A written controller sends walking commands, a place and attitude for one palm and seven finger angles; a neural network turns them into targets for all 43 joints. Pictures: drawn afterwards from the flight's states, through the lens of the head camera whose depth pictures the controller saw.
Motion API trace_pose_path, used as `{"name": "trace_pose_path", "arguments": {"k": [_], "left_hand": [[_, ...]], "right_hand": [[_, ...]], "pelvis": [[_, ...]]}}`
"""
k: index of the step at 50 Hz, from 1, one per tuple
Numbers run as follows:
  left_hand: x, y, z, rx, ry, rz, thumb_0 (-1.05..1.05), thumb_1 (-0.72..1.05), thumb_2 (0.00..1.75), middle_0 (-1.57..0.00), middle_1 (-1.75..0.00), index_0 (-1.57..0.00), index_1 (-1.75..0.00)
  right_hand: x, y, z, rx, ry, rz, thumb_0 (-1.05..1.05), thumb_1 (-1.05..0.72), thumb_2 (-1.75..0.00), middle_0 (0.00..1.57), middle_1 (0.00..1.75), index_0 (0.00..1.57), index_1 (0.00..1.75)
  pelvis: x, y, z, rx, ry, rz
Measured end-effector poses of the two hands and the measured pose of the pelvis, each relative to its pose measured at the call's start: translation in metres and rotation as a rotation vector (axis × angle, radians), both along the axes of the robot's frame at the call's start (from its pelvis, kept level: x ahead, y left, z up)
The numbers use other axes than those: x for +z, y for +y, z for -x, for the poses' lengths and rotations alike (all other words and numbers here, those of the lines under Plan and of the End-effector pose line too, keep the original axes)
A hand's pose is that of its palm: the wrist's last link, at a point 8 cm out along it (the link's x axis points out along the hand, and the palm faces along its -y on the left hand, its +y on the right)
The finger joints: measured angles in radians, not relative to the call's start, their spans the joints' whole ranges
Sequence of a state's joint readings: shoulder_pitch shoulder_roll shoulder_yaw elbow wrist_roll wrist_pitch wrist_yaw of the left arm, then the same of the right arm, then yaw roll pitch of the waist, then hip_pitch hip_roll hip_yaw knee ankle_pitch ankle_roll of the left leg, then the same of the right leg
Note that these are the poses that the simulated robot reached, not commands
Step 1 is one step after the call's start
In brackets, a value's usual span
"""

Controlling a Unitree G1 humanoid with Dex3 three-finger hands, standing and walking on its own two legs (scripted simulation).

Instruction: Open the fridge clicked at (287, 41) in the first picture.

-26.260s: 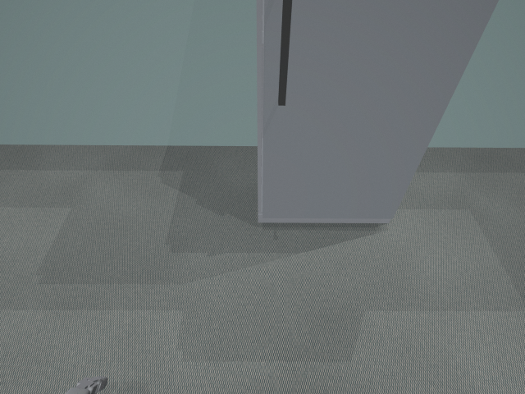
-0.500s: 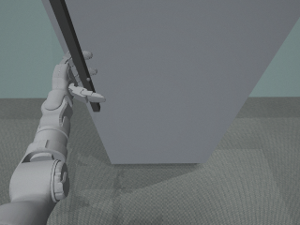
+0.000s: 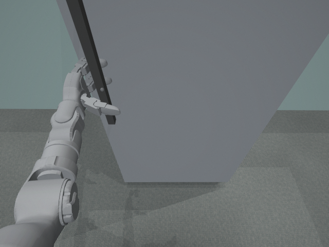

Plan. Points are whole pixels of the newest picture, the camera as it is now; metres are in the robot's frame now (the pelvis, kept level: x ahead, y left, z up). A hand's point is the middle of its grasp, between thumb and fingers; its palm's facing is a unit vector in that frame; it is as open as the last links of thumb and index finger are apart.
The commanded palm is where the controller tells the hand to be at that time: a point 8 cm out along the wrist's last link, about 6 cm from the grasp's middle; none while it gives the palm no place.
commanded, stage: grip the handle and tug to test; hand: left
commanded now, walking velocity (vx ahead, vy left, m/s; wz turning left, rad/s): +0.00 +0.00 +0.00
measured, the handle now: (98, 68) +0.52 +0.17 +0.16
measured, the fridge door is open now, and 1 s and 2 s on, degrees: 0 0 11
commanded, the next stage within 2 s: pull the door a little, standing still in 1.40 s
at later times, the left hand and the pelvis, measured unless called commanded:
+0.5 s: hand (105, 88) +0.46 +0.14 +0.14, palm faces +0.00 -1.00 +0.01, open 8.2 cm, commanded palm +0.43 +0.20 +0.14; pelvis +0.00 +0.00 +0.00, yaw +0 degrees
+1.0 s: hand (105, 88) +0.46 +0.14 +0.14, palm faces +0.01 -1.00 +0.00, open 5.7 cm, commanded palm +0.42 +0.19 +0.14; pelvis +0.01 -0.01 +0.00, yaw +0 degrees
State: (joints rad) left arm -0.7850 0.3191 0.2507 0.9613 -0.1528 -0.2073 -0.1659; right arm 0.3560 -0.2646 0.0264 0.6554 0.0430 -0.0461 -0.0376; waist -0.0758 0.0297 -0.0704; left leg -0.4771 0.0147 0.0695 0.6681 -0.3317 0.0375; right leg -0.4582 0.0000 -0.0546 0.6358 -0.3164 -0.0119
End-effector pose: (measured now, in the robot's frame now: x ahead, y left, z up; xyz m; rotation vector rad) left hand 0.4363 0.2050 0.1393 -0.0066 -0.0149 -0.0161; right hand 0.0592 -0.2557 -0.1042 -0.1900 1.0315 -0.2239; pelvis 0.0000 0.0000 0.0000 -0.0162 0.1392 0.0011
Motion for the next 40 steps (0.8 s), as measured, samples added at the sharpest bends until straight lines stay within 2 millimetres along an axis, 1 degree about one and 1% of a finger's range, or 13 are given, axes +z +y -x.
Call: {"name": "trace_pose_path", "arguments": {"k": [5, 11, 19, 24, 33, 35, 40], "left_hand": [[-0.003, 0.000, -0.002, 0.004, 0.014, 0.008, -0.01, -0.46, 0.31, -0.30, -1.21, -0.31, -1.20], [-0.001, -0.001, -0.004, 0.004, -0.001, -0.004, -0.01, -0.29, 0.39, -0.32, -1.23, -0.33, -1.23], [-0.001, -0.007, -0.008, -0.002, 0.012, -0.002, -0.01, 0.04, 0.53, -0.35, -1.28, -0.36, -1.28], [-0.002, -0.007, -0.007, 0.014, 0.010, 0.003, 0.00, 0.27, 0.63, -0.37, -1.31, -0.38, -1.31], [-0.001, -0.005, -0.006, 0.019, 0.005, -0.012, 0.01, 0.67, 0.80, -0.41, -1.37, -0.41, -1.35], [-0.001, -0.006, -0.005, 0.018, 0.008, -0.011, 0.01, 0.71, 0.82, -0.39, -1.36, -0.39, -1.35], [-0.001, -0.008, -0.004, 0.027, 0.011, -0.003, 0.01, 0.73, 0.81, -0.36, -1.38, -0.36, -1.37]], "right_hand": [[0.001, 0.003, 0.000, 0.002, 0.001, 0.003, 0.01, -0.91, -0.90, 0.20, 0.30, 0.20, 0.30], [-0.001, 0.003, 0.004, 0.000, 0.007, 0.004, 0.01, -0.91, -0.90, 0.20, 0.30, 0.20, 0.30], [-0.003, 0.002, 0.011, -0.009, 0.028, 0.000, 0.01, -0.91, -0.90, 0.20, 0.30, 0.20, 0.30], [-0.003, 0.000, 0.013, -0.014, 0.033, -0.002, 0.01, -0.91, -0.90, 0.20, 0.30, 0.20, 0.30], [-0.002, -0.006, 0.012, -0.023, 0.029, 0.002, 0.01, -0.91, -0.90, 0.20, 0.30, 0.20, 0.30], [-0.002, -0.007, 0.010, -0.025, 0.023, 0.001, 0.01, -0.91, -0.90, 0.20, 0.30, 0.20, 0.30], [0.000, -0.010, 0.002, -0.025, 0.007, -0.002, 0.01, -0.91, -0.90, 0.20, 0.30, 0.20, 0.30]], "pelvis": [[0.000, 0.002, 0.001, 0.001, 0.000, 0.001], [-0.001, 0.003, 0.002, 0.000, 0.005, 0.002], [-0.001, 0.003, 0.001, -0.001, 0.010, 0.001], [-0.001, 0.000, 0.000, -0.004, 0.009, -0.001], [0.000, -0.004, -0.002, -0.006, 0.007, -0.001], [0.000, -0.004, -0.003, -0.007, 0.005, -0.001], [0.001, -0.006, -0.006, -0.010, 0.001, -0.003]]}}
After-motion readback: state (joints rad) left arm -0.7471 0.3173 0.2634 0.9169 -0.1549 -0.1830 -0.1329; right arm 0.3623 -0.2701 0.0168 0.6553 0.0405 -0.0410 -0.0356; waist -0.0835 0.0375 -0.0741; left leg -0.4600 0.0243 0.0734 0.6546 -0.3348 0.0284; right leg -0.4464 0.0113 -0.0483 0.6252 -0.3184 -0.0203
